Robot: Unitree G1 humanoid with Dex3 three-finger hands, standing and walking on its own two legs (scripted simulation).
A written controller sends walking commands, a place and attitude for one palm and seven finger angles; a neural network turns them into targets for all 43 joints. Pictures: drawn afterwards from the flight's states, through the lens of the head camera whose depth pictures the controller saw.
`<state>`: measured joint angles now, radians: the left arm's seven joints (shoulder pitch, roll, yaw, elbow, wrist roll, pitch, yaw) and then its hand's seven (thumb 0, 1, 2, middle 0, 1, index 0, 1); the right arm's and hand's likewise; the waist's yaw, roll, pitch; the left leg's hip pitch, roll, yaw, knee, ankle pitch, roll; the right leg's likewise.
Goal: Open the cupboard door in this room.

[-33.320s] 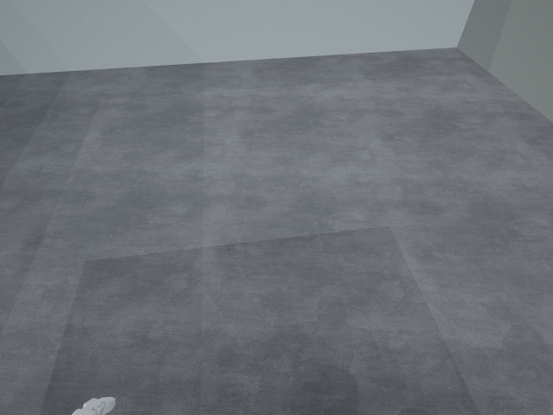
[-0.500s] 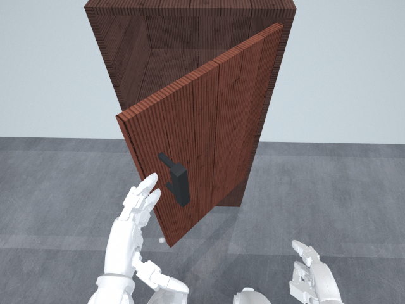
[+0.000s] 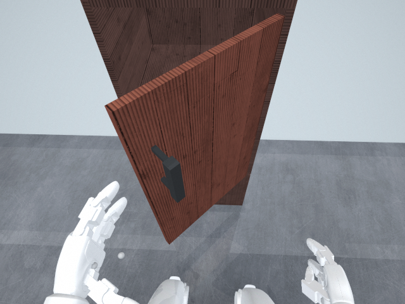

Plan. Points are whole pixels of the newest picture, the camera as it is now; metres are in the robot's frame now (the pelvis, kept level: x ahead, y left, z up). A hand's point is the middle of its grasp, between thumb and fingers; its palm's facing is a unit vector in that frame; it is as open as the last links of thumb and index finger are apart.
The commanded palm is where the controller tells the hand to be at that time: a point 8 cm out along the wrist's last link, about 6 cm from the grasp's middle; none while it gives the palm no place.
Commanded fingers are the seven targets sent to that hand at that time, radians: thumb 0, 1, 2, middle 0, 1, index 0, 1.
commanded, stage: draw the hand back to the body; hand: left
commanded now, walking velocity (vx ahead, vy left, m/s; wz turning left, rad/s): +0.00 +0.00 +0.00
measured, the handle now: (168, 174) +0.34 +0.09 +0.08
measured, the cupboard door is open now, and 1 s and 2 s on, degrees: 45 45 45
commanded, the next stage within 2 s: step back with the hand held close in 1.56 s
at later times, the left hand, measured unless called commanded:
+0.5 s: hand (63, 244) +0.19 +0.20 +0.15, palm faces +0.00 -1.00 -0.07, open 16.2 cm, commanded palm +0.16 +0.26 +0.16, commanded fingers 0.00 -0.25 0.41 -0.16 -0.30 -0.16 -0.30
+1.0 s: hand out of the picture +0.22 +0.27 +0.23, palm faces +0.33 -0.85 -0.42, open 11.3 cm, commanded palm +0.18 +0.31 +0.24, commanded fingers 0.00 0.62 0.78 -0.19 -0.30 -0.19 -0.30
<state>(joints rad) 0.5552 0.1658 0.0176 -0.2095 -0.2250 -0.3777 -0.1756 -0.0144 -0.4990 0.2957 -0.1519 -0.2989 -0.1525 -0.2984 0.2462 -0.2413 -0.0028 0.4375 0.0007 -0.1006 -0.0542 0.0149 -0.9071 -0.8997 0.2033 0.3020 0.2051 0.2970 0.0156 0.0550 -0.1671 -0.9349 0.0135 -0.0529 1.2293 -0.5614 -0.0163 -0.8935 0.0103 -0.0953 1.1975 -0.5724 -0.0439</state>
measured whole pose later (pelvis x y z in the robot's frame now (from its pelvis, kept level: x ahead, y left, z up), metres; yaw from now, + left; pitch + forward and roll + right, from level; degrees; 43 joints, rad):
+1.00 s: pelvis +0.03 +0.04 +0.09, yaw -2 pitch -1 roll -1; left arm 0.55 0.35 0.23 -0.46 -0.04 -0.03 0.13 0.00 0.29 0.63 -0.19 -0.30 -0.19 -0.30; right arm 0.26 -0.23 0.06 0.56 0.00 -0.12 -0.11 0.02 -0.90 -0.90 0.21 0.30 0.21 0.30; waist 0.05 0.07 -0.04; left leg -0.24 -0.01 0.02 0.61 -0.35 0.04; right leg -0.21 -0.01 -0.01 0.56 -0.33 0.02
